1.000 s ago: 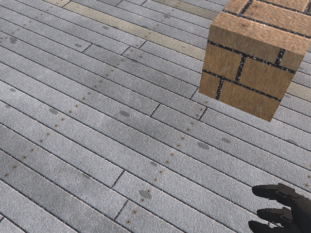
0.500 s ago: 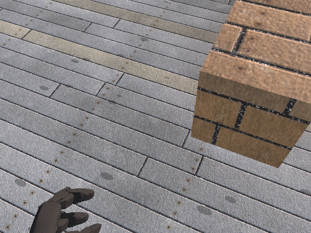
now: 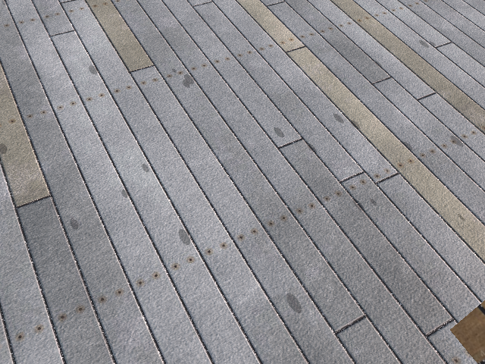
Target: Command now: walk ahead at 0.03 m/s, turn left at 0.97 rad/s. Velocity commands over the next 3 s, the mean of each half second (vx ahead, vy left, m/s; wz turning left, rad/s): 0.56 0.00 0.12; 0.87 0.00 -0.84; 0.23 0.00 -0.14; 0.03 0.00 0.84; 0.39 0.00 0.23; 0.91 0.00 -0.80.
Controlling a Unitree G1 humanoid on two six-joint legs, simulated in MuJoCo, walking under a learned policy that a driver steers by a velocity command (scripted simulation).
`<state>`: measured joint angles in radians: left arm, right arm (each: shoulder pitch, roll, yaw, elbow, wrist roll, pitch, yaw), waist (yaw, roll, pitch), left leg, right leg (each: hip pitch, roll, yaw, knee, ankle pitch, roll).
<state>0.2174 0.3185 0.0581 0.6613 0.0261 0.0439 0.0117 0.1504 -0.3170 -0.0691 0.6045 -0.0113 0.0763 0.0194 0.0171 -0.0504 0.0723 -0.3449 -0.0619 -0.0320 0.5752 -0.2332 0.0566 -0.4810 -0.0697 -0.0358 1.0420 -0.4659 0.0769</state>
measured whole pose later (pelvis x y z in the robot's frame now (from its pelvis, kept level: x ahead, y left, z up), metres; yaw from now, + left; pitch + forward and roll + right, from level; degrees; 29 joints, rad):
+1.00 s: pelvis +0.47 -0.03 +0.00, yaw -26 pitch +2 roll +2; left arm 0.01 0.35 0.06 0.63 0.04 0.00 -0.09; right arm 0.45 -0.32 -0.06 0.83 -0.02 -0.08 -0.01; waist -0.07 -0.05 0.03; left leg 0.08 0.00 0.22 0.28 -0.39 -0.03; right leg -0.77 -0.05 -0.07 0.95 -0.08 -0.06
